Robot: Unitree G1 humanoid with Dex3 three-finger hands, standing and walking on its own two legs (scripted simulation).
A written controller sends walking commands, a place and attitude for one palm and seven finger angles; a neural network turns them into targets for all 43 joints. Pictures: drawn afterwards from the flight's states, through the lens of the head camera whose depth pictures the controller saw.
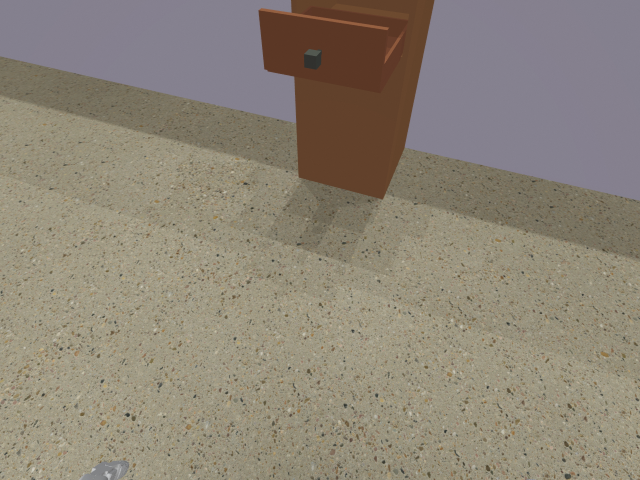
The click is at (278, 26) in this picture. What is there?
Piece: drawer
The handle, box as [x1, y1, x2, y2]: [304, 49, 321, 69]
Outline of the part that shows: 309,49 304,54 304,66 316,69 320,64 321,50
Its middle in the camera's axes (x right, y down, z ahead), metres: -0.02 -0.53 +1.13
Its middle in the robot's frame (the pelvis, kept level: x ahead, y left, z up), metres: +1.20 +0.08 -0.01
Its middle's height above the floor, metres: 0.76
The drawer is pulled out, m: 0.28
